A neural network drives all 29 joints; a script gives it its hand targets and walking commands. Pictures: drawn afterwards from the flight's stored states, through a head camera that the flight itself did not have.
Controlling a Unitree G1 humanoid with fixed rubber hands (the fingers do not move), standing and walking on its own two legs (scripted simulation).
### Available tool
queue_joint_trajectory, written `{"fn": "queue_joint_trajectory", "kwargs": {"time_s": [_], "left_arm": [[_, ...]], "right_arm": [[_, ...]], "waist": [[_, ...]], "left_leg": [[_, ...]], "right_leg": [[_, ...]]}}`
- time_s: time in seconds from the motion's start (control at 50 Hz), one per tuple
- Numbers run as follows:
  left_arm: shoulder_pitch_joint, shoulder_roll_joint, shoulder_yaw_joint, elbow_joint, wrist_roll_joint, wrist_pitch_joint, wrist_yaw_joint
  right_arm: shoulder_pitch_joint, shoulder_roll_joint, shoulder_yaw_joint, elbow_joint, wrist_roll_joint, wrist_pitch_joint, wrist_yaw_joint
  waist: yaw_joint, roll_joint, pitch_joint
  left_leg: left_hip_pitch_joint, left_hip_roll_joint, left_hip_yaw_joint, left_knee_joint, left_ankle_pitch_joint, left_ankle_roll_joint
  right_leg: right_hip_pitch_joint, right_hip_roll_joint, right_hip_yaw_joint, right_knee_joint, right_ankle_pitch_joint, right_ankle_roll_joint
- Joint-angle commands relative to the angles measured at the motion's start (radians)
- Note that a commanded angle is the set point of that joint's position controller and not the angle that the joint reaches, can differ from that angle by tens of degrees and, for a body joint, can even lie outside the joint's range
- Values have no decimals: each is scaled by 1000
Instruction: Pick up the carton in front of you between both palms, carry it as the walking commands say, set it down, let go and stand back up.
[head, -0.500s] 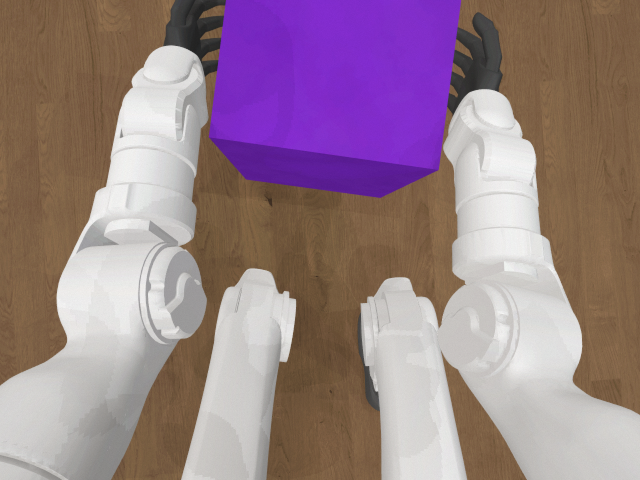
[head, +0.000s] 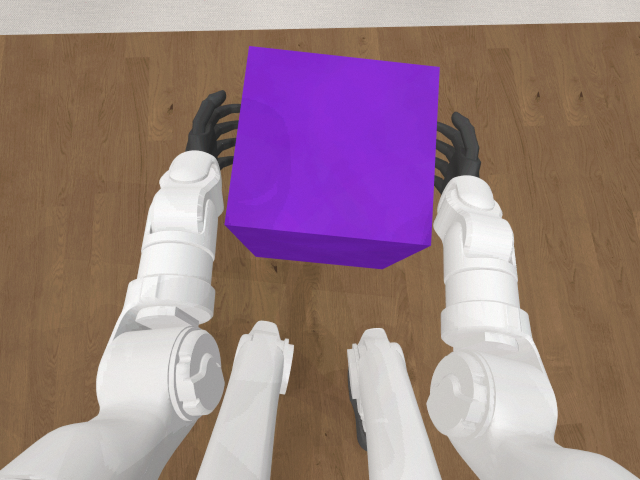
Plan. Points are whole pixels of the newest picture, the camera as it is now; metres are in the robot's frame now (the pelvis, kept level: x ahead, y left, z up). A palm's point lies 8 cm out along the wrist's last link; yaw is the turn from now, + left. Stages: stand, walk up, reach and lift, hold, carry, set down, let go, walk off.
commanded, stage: reach and lift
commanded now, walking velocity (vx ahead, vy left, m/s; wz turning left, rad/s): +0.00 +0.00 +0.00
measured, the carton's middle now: (329, 180) +0.49 +0.01 -0.12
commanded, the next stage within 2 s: hold in 1.94 s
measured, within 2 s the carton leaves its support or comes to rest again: neither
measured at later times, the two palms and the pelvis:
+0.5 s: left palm (156, 142) +0.42 +0.15 +0.11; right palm (550, 170) +0.42 -0.15 +0.11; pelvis +0.05 +0.00 +0.14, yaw +1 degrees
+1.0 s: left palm (24, 94) +0.37 +0.15 +0.24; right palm out of the picture +0.38 -0.15 +0.24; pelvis +0.08 -0.01 +0.22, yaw +1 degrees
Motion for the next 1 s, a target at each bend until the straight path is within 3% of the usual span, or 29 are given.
{"fn": "queue_joint_trajectory", "kwargs": {"time_s": [0.0, 0.24, 0.56, 0.82, 0.88, 0.98], "left_arm": [[-561, -1127, -532, 38, -182, -36, -241], [-339, -1152, -544, 29, -151, -81, -228], [-25, -1161, -627, -62, -146, -79, -235], [201, -1150, -730, -225, -184, 44, -238], [230, -1137, -755, -280, -200, 92, -239], [246, -1119, -693, -271, -175, 154, -249]], "right_arm": [[-635, 1071, 597, 64, 176, -19, 285], [-393, 1102, 619, 82, 141, -57, 282], [-57, 1122, 710, 11, 118, -52, 285], [178, 1089, 811, -142, 148, 72, 307], [215, 1086, 826, -186, 164, 119, 312], [218, 1058, 771, -180, 137, 181, 327]], "waist": [[8, 63, -940], [12, 35, -768], [11, 24, -522], [7, 24, -282], [6, 21, -207], [13, 19, -38]], "left_leg": [[684, -59, 149, -226, 292, 11], [897, -49, 102, -452, 288, 28], [1268, -18, 43, -795, 414, 41], [1593, 7, 28, -1074, 544, 34], [1645, 10, 28, -1133, 526, 29], [1647, 15, 33, -1190, 387, 38]], "right_leg": [[521, 74, -162, -204, 238, -26], [761, 58, -105, -440, 247, -37], [1204, 13, -33, -791, 400, -50], [1549, -17, -15, -1072, 539, -54], [1607, -20, -15, -1128, 527, -53], [1607, -27, -17, -1187, 387, -57]]}}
